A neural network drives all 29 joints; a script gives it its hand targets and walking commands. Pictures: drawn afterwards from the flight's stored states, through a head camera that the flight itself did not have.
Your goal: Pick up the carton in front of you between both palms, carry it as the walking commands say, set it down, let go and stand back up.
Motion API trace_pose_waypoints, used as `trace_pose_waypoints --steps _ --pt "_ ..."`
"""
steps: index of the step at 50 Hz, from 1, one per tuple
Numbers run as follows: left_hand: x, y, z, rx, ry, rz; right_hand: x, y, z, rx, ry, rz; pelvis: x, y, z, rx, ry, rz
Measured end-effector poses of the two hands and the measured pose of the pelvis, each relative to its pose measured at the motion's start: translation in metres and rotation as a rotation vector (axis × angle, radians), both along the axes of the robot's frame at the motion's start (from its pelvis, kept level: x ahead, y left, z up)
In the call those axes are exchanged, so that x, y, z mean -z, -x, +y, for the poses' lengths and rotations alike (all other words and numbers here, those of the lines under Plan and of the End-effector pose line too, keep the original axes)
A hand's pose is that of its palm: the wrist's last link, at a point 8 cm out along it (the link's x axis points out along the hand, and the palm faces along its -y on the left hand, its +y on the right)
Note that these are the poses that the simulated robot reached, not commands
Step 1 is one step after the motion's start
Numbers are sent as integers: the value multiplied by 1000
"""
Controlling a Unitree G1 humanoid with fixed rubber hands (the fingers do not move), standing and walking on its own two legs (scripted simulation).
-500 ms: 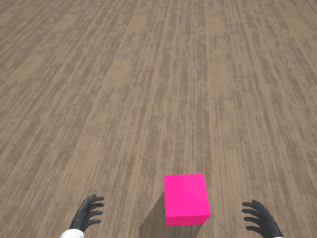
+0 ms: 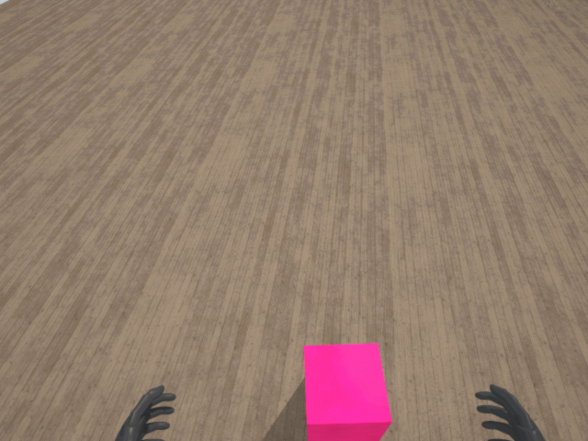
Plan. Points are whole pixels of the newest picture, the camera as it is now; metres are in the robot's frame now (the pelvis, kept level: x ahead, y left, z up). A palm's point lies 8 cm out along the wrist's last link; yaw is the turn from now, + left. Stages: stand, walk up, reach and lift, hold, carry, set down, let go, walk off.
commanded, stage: stand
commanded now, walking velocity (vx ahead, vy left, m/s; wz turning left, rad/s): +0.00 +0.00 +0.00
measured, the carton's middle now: (342, 395) +0.37 -0.07 -0.64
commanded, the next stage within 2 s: none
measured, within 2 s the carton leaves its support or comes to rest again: neither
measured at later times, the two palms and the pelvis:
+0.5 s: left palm out of the picture +0.12 +0.29 -0.09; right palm out of the picture +0.13 -0.29 -0.09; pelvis +0.01 -0.01 +0.00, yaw +1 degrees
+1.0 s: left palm out of the picture +0.09 +0.29 -0.09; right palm out of the picture +0.09 -0.31 -0.10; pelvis -0.01 -0.01 +0.01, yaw +1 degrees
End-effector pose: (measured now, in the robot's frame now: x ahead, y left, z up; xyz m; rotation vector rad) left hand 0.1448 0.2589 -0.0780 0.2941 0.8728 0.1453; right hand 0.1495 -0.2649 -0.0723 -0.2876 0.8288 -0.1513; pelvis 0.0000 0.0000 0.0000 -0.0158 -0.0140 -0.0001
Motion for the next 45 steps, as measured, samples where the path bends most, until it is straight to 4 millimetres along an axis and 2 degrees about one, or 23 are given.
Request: trace_pose_waypoints --steps 4,9,25,45 --pt "3 9 19 -22 -49 39 6 8 -16 1 42 38 1 -3 -1 -4 0 11" --pt "3 14 30 -40 -79 64 12 13 -23 -4 58 77 2 -7 -2 -11 -2 16" --pt "10 21 29 -59 -75 108 18 17 -29 -17 71 132 -1 -9 -6 -21 -7 1" --pt "13 50 35 -82 -81 184 24 52 -43 11 82 224 -6 4 -9 -18 -14 -23"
